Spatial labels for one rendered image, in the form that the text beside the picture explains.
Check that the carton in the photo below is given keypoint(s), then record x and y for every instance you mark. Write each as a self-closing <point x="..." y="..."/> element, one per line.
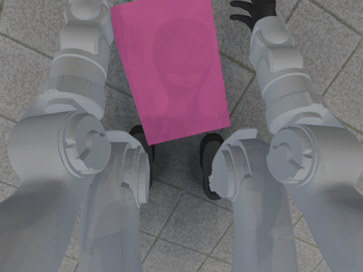
<point x="170" y="56"/>

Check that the left robot upper arm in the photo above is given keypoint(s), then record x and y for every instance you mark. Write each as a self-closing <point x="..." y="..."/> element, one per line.
<point x="56" y="157"/>

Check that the robot left forearm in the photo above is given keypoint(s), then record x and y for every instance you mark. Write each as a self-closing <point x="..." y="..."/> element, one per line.
<point x="80" y="63"/>

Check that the right robot upper arm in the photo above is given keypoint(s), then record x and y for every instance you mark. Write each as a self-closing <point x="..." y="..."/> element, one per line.
<point x="319" y="166"/>

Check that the right robot hand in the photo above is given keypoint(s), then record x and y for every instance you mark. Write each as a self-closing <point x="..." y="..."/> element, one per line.
<point x="258" y="10"/>

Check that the robot left shin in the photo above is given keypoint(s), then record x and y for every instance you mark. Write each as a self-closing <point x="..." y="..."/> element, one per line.
<point x="122" y="136"/>

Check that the left robot thigh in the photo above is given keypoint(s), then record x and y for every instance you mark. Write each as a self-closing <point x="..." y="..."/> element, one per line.
<point x="109" y="223"/>

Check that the robot right forearm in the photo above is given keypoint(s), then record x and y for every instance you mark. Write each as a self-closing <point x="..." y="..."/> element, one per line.
<point x="283" y="79"/>

